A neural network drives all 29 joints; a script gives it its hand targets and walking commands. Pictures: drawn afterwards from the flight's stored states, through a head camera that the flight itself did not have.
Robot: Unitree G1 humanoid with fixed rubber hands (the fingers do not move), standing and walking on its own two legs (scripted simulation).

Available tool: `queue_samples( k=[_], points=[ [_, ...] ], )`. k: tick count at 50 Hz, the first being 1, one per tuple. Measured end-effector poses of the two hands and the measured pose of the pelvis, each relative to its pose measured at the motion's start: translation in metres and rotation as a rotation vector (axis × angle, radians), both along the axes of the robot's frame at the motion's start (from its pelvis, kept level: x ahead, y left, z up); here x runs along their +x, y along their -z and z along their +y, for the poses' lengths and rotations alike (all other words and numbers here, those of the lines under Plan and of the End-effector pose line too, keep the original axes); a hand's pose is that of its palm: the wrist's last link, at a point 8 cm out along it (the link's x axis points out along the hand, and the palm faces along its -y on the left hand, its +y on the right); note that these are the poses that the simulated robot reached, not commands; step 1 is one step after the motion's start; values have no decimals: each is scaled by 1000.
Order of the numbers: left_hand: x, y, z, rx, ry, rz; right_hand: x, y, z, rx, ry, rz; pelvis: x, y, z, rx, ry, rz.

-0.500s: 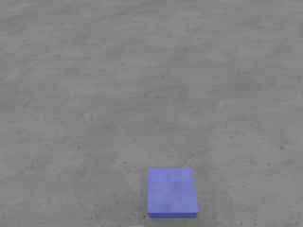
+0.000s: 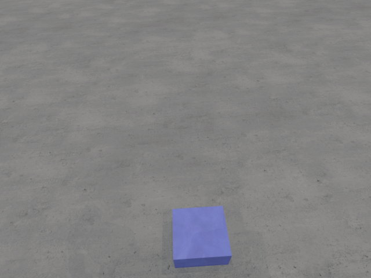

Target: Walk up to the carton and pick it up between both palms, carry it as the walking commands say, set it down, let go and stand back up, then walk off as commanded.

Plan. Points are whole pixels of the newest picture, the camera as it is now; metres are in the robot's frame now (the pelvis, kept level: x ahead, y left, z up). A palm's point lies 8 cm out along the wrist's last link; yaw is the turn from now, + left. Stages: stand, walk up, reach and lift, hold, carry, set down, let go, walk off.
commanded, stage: walk up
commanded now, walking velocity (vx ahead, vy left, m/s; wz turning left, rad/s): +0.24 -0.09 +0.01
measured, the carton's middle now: (199, 236) +0.48 -0.03 -0.71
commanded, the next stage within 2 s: stand in 1.62 s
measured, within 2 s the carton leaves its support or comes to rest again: neither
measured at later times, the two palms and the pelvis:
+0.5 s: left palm out of the picture +0.00 +0.11 -0.12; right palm out of the picture +0.08 -0.28 -0.17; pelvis +0.07 -0.07 +0.00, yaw +0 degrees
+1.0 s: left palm out of the picture +0.09 +0.25 -0.16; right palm (269, 263) +0.20 -0.18 -0.15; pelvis +0.12 +0.03 -0.01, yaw +0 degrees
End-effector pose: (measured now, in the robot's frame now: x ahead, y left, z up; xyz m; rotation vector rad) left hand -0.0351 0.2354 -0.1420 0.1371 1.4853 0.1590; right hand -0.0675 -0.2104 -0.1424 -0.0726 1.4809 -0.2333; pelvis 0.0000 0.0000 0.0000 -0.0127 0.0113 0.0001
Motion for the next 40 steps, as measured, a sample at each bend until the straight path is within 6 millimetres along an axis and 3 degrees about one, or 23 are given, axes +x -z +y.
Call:
queue_samples(
  k=[5, 8, 16, 20, 25, 31, 37, 40],
  points=[
    [40, -4, -20, 52, 34, -86, -26, 6, -35, 9, 19, 106, 4, 6, -29, 11, 1, 2],
    [55, -3, -39, 83, 23, -141, -25, 15, -58, 27, -2, 155, 11, 12, -48, 17, -3, -11],
    [44, -26, -98, 40, 14, -61, 66, 21, -80, 87, -45, 11, 43, -5, -68, 96, 5, -28],
    [41, -29, -113, 35, -4, -24, 102, 26, -80, 104, -46, -19, 58, -6, -70, 111, 5, -25],
    [38, -19, -124, 13, -42, 18, 145, 31, -74, 94, -81, -50, 74, 1, -68, 83, 1, -9],
    [33, -2, -117, 1, -113, 62, 203, 29, -63, 42, -143, -110, 89, 12, -55, 49, 2, 13],
    [21, 0, -78, 21, -135, 152, 279, 14, -40, -12, -193, -240, 106, 14, -26, 41, -1, 37],
    [30, 7, -51, 0, -126, 172, 308, 8, -21, -34, -195, -340, 114, 19, -6, 27, 2, 27]
  ],
)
